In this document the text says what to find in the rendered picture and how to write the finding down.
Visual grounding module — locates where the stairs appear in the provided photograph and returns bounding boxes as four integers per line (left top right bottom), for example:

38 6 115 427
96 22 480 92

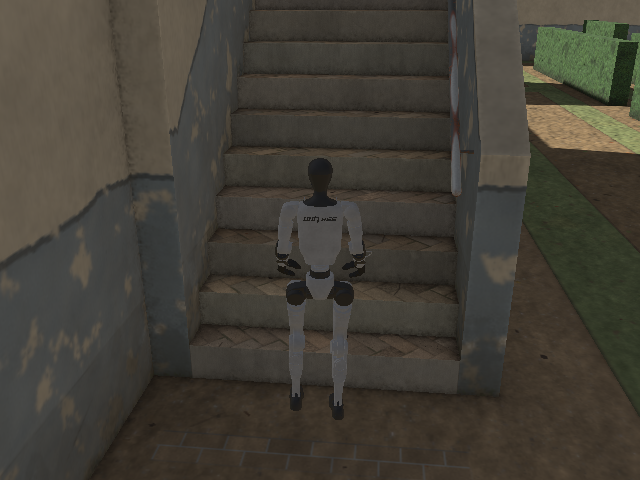
189 0 460 394

